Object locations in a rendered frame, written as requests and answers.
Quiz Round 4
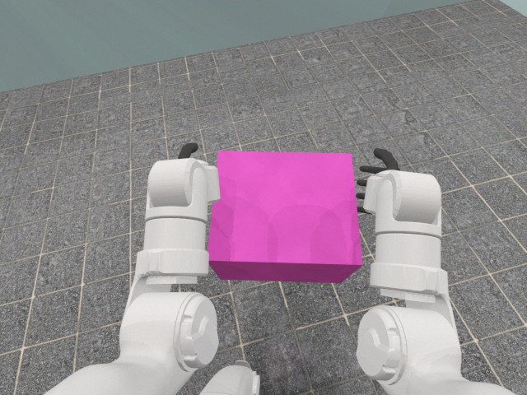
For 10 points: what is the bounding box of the carton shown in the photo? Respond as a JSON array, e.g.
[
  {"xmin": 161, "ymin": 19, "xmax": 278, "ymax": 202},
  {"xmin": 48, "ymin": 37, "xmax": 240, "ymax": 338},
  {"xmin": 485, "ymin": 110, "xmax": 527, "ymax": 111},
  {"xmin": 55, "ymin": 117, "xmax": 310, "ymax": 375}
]
[{"xmin": 208, "ymin": 151, "xmax": 362, "ymax": 283}]

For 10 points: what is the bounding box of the left robot hand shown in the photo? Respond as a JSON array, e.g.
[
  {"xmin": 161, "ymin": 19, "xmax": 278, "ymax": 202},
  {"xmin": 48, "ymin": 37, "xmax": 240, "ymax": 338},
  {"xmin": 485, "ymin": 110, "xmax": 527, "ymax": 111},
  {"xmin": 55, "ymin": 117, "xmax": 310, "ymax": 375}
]
[{"xmin": 178, "ymin": 143, "xmax": 198, "ymax": 159}]

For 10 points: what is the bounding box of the robot left upper arm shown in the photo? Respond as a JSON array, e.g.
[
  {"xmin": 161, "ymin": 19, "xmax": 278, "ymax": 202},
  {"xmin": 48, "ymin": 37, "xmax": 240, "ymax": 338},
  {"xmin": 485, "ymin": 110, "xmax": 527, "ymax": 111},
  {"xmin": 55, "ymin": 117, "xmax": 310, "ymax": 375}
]
[{"xmin": 44, "ymin": 292, "xmax": 219, "ymax": 395}]

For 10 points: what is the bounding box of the left robot thigh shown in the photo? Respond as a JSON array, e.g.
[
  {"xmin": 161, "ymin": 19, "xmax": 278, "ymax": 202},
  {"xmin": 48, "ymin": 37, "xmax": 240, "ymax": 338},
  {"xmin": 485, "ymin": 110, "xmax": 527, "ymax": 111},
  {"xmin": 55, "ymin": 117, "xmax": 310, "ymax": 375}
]
[{"xmin": 199, "ymin": 365, "xmax": 260, "ymax": 395}]

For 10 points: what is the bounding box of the robot right forearm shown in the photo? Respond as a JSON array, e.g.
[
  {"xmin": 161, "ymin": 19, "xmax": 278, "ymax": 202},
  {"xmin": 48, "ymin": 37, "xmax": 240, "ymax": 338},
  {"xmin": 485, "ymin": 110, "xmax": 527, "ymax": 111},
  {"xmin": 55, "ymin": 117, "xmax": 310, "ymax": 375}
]
[{"xmin": 363, "ymin": 170, "xmax": 461, "ymax": 352}]

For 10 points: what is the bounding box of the right robot hand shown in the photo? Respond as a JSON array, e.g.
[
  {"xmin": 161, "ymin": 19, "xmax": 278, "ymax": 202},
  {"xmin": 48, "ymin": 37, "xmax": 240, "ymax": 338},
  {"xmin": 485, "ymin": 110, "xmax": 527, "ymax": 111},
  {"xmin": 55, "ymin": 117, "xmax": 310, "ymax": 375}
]
[{"xmin": 356, "ymin": 148, "xmax": 400, "ymax": 215}]

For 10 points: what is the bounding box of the left robot shin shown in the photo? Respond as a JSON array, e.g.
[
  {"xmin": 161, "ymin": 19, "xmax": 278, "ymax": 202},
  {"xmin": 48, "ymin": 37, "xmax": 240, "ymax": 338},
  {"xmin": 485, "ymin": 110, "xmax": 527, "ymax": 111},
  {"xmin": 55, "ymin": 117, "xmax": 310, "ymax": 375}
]
[{"xmin": 235, "ymin": 360, "xmax": 251, "ymax": 369}]

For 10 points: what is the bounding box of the robot left forearm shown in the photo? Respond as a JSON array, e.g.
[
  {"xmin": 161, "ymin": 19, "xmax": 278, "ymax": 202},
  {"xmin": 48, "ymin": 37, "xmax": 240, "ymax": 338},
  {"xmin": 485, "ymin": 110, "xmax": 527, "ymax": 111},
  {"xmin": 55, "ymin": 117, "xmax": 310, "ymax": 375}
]
[{"xmin": 119, "ymin": 158, "xmax": 221, "ymax": 347}]

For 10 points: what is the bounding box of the robot right upper arm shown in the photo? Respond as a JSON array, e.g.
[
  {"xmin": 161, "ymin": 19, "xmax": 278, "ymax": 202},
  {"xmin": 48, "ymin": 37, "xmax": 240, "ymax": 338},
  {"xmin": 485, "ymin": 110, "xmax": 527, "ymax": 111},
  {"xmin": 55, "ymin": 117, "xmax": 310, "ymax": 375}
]
[{"xmin": 356, "ymin": 305, "xmax": 516, "ymax": 395}]

